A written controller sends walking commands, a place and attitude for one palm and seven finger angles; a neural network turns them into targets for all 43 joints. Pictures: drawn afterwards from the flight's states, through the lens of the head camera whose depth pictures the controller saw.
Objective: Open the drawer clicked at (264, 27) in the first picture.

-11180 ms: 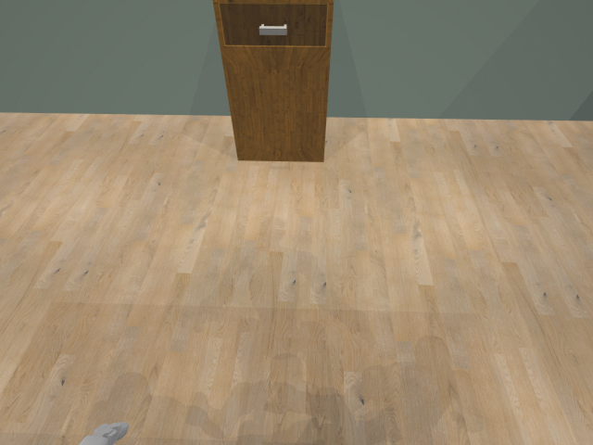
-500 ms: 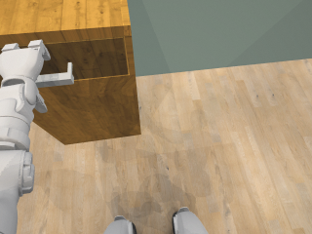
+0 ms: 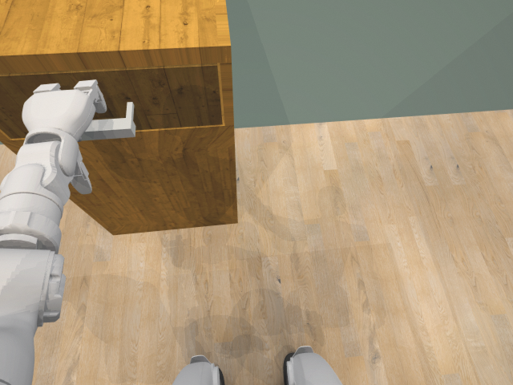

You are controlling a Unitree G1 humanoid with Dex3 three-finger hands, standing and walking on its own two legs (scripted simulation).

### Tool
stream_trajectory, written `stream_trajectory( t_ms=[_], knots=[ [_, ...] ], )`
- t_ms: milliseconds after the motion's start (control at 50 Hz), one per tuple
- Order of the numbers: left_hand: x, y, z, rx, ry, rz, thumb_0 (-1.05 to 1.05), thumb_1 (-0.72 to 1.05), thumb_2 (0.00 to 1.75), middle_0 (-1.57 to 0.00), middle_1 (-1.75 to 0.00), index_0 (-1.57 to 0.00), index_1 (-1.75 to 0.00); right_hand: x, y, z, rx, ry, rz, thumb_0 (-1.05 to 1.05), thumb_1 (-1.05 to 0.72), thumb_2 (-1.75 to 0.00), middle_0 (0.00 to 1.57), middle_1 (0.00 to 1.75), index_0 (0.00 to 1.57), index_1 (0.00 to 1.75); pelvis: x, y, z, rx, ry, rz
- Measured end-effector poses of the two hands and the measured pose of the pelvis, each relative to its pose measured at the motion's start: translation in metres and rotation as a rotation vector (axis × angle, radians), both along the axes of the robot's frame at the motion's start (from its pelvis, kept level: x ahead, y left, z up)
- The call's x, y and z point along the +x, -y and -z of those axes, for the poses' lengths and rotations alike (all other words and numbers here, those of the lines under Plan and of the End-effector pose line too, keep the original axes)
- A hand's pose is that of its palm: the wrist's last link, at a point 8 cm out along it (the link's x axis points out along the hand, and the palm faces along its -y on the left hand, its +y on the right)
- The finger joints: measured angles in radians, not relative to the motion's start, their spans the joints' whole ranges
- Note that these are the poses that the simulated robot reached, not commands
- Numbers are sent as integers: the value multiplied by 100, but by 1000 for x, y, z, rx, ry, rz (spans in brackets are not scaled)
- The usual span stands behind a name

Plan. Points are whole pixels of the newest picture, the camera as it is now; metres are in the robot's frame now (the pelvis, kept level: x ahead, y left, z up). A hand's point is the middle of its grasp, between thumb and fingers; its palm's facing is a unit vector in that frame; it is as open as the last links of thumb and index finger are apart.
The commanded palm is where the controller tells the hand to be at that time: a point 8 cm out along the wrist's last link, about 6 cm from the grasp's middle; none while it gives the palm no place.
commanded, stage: move the hooked fingers above the handle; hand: left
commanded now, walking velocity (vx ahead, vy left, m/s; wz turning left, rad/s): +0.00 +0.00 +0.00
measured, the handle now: (103, 119) +0.58 +0.25 -0.02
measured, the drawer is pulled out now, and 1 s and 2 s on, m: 0.00 0.00 0.00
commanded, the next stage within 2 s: none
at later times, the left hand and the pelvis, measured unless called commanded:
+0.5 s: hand (100, 137) +0.49 +0.22 +0.04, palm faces -0.14 -0.05 -0.99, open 13.9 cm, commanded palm +0.50 +0.24 +0.09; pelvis +0.00 -0.01 +0.00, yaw +1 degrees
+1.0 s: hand (101, 108) +0.52 +0.21 +0.07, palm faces +0.05 -0.10 -0.99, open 13.8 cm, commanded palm +0.50 +0.25 +0.09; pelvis +0.00 +0.00 +0.00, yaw +1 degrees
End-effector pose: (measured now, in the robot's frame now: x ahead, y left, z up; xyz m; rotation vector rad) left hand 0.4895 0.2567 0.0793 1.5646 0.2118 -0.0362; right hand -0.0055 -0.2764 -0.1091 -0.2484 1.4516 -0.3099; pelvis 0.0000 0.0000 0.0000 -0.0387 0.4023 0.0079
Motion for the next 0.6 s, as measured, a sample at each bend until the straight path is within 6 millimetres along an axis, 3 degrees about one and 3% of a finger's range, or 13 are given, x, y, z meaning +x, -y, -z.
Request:
stream_trajectory(
  t_ms=[120, 220, 320, 420, 520, 600],
  knots=[
    [0, 26, -17, -65, 86, 133, 0, -49, 30, -32, -120, -32, -120, -10, -2, -1, 0, -33, 13, 0, -90, -90, 20, 30, 21, 30, 5, 4, -2, 1, 15, -7],
    [10, 12, -32, -23, 172, 30, 0, -49, 30, -32, -120, -32, -120, -14, 1, 4, 17, -37, 22, 0, -90, -90, 20, 30, 21, 30, 3, 7, 1, 5, 9, -2],
    [-1, -12, -19, 65, 33, -93, 0, -49, 30, -31, -120, -31, -120, -13, 2, 6, 39, -35, 32, 0, -90, -90, 20, 30, 21, 30, 1, 8, -2, 10, 9, 10],
    [-15, 8, -3, -2, -87, 40, 0, -49, 30, -31, -120, -31, -120, -8, 4, 0, 14, -34, 12, 0, -90, -90, 20, 30, 21, 30, 3, 8, -7, 11, 30, -5],
    [-9, 39, -19, -80, 77, 214, 0, -49, 30, -32, -120, -32, -120, 2, 13, -4, -41, 5, -8, 0, -90, -90, 20, 30, 21, 30, 3, 10, -2, 8, 23, -18],
    [5, 28, -36, -65, 247, 123, 0, -49, 30, -32, -120, -32, -120, 6, 17, 2, -41, 24, -19, 0, -90, -90, 20, 30, 21, 30, -2, 9, 6, 6, 5, -15]
  ],
)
